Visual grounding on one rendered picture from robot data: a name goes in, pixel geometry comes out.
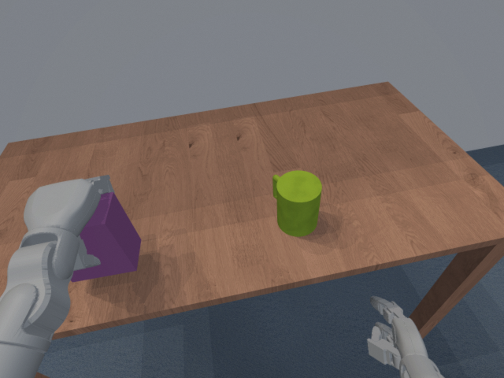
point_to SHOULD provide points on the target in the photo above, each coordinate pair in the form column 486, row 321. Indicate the table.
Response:
column 198, row 190

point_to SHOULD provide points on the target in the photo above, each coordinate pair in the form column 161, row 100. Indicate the right robot hand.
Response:
column 390, row 345

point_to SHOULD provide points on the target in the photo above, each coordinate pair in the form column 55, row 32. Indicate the right robot forearm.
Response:
column 418, row 366

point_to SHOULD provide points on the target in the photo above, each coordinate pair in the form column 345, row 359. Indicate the left robot forearm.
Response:
column 36, row 300

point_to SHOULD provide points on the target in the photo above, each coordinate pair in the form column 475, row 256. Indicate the sponge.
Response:
column 110, row 236

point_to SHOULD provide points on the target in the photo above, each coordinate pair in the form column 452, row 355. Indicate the left robot hand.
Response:
column 68, row 205

